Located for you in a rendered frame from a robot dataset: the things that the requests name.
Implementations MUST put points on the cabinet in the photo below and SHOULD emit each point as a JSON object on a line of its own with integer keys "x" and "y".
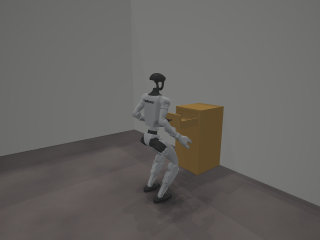
{"x": 205, "y": 148}

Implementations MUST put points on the right robot hand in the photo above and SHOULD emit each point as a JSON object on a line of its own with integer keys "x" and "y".
{"x": 184, "y": 140}

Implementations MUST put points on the right robot shin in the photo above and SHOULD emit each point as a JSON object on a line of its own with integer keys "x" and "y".
{"x": 168, "y": 180}

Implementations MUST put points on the drawer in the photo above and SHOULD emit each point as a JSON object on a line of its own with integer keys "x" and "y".
{"x": 182, "y": 120}

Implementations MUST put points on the robot right upper arm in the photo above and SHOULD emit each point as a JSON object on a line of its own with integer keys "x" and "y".
{"x": 164, "y": 106}

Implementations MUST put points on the robot right forearm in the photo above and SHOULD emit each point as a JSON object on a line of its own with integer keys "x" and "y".
{"x": 168, "y": 128}

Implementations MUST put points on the robot left thigh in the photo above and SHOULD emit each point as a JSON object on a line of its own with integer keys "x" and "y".
{"x": 160, "y": 158}

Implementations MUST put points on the robot left forearm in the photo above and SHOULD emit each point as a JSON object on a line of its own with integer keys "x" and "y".
{"x": 142, "y": 118}

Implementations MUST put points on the robot left upper arm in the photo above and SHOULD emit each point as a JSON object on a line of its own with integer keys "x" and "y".
{"x": 136, "y": 113}

